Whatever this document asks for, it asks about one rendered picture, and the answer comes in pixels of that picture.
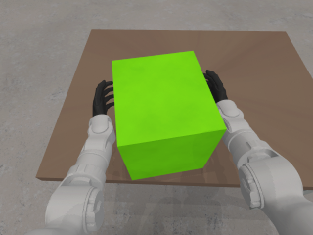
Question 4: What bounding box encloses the left robot hand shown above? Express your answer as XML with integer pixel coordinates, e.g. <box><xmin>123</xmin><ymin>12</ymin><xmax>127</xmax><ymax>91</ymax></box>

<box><xmin>92</xmin><ymin>80</ymin><xmax>114</xmax><ymax>117</ymax></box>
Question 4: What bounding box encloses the carton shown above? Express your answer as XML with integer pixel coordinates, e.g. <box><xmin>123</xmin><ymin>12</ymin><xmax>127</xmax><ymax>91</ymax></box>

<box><xmin>112</xmin><ymin>51</ymin><xmax>227</xmax><ymax>180</ymax></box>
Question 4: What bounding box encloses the left robot upper arm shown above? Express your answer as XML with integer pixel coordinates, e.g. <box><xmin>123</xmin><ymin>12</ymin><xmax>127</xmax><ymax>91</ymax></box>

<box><xmin>23</xmin><ymin>186</ymin><xmax>105</xmax><ymax>235</ymax></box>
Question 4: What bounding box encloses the right robot upper arm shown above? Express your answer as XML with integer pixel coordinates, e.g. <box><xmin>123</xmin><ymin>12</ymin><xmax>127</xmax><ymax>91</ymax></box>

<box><xmin>238</xmin><ymin>156</ymin><xmax>313</xmax><ymax>235</ymax></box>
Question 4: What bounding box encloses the robot left forearm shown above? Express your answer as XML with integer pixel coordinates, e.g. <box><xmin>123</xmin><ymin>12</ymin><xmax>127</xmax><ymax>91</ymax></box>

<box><xmin>45</xmin><ymin>114</ymin><xmax>116</xmax><ymax>224</ymax></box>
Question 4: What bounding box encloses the robot right forearm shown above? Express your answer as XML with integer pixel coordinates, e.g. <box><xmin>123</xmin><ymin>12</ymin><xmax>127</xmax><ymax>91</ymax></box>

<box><xmin>216</xmin><ymin>99</ymin><xmax>303</xmax><ymax>194</ymax></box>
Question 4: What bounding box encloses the table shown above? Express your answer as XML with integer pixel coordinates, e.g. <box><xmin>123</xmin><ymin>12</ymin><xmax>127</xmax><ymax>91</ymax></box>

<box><xmin>35</xmin><ymin>29</ymin><xmax>313</xmax><ymax>210</ymax></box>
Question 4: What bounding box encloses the right robot hand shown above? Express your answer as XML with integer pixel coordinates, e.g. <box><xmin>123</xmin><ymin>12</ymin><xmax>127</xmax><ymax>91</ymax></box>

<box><xmin>203</xmin><ymin>70</ymin><xmax>228</xmax><ymax>104</ymax></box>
